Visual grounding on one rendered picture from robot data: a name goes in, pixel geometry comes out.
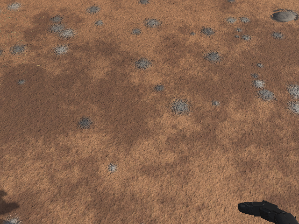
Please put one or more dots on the robot right hand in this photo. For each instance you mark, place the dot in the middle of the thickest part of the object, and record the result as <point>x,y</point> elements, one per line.
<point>267,211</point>

